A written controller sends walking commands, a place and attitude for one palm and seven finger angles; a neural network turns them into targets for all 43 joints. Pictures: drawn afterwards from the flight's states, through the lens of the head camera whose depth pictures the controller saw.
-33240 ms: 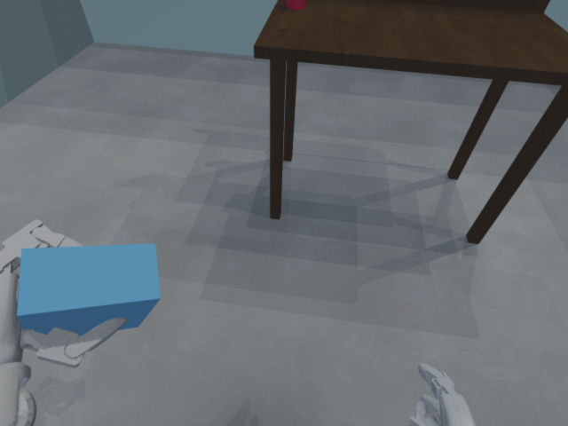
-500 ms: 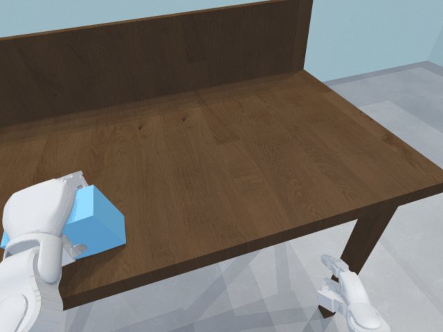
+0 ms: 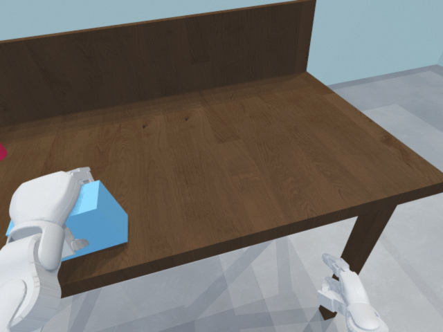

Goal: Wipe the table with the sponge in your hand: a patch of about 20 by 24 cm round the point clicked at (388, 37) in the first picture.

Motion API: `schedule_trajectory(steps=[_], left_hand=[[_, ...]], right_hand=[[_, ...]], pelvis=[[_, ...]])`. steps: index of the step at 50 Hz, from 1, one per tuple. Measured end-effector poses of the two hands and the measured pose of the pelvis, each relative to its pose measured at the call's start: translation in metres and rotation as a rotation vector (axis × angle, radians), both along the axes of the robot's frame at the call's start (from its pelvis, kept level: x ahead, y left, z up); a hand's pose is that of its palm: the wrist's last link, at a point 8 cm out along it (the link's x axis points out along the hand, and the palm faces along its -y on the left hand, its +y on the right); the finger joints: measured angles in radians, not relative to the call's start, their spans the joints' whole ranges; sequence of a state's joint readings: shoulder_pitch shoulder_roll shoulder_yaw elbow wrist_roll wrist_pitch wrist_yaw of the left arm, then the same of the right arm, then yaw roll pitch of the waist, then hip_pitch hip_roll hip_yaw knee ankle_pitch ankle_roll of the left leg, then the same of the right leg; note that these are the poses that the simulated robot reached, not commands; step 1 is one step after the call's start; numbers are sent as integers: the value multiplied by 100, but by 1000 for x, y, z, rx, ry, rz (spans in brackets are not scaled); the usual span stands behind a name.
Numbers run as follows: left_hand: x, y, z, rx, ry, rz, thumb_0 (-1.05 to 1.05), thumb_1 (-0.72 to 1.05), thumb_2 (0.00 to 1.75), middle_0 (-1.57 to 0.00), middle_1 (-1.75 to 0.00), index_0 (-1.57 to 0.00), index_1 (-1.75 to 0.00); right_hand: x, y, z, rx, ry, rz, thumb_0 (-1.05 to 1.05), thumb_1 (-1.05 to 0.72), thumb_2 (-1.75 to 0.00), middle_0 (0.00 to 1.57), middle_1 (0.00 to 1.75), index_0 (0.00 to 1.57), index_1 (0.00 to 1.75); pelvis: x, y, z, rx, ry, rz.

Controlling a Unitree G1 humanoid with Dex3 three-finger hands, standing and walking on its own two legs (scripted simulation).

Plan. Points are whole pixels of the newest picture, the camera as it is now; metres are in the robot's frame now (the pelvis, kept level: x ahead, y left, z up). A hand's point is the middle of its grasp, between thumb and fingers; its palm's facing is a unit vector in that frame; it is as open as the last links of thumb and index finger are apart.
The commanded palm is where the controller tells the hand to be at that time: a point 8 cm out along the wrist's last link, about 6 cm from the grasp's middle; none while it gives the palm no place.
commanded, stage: lift the sponge slowly off the table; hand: left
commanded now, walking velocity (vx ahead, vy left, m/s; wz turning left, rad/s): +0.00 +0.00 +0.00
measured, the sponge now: (80, 228) +0.22 +0.29 +0.11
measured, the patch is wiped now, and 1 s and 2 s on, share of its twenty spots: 1.00 1.00 1.00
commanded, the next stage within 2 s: bring the sponge back beside the body in 1.36 s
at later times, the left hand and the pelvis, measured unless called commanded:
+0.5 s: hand (65, 199) +0.23 +0.29 +0.18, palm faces +0.15 -0.08 -0.99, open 9.7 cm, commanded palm +0.19 +0.29 +0.25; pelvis -0.01 +0.00 +0.00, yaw +0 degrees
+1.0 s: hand (58, 176) +0.24 +0.29 +0.22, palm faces +0.28 -0.11 -0.95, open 9.7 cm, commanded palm +0.19 +0.28 +0.29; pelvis -0.02 +0.01 +0.00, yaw +0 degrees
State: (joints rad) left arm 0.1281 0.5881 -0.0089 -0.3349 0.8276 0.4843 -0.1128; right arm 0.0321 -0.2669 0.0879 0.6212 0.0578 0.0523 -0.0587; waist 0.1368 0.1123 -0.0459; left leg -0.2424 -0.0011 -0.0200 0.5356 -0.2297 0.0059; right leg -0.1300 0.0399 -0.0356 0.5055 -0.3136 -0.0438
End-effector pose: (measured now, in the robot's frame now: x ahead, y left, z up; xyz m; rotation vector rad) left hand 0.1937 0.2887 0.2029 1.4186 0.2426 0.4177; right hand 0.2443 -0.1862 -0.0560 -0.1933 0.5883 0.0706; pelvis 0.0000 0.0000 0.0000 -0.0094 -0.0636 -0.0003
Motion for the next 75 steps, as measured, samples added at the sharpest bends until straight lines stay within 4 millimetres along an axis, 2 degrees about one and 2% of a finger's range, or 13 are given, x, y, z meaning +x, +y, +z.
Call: schedule_trajectory(steps=[9, 20, 26, 34, 49, 67, 75], left_hand=[[2, 1, 3, 4, 16, 6, -1, -47, 109, -75, -139, -77, -136], [12, 6, 20, 25, 1, 8, -1, -48, 109, -75, -138, -78, -136], [7, 1, 28, 22, -19, -24, -1, -48, 109, -75, -138, -78, -136], [4, 8, 38, 12, -53, -9, -1, -48, 109, -75, -138, -78, -136], [9, -2, 64, 1, -152, -57, -1, -48, 109, -76, -138, -78, -136], [13, -17, 88, -2, -219, -74, -1, -48, 109, -76, -138, -78, -135], [11, -9, 83, -15, -178, -26, -1, -48, 109, -76, -138, -78, -136]], right_hand=[[-2, -3, 1, -12, -14, 3, 1, -90, -90, 20, 30, 20, 30], [-4, -5, 4, -6, -28, -6, 1, -90, -90, 20, 30, 20, 30], [-4, -5, 5, -3, -36, -10, 1, -90, -90, 20, 30, 20, 30], [-5, -1, 6, -10, -34, -15, 1, -90, -90, 20, 30, 19, 30], [-11, 9, 10, 17, -45, -21, 1, -90, -90, 20, 30, 18, 29], [-12, 8, 11, 33, -54, -16, 1, -90, -90, 20, 30, 19, 30], [-11, 0, 13, 33, -61, -21, 1, -90, -90, 20, 30, 19, 30]], pelvis=[[-7, -5, 1, 0, -14, 9], [-12, -6, 2, 2, -17, 6], [-12, -3, 2, 2, -16, 0], [-16, 0, 2, 1, -23, 6], [-21, 5, 3, 2, -22, -5], [-25, 1, 3, 6, -21, -6], [-23, -4, 2, 7, -15, -12]])
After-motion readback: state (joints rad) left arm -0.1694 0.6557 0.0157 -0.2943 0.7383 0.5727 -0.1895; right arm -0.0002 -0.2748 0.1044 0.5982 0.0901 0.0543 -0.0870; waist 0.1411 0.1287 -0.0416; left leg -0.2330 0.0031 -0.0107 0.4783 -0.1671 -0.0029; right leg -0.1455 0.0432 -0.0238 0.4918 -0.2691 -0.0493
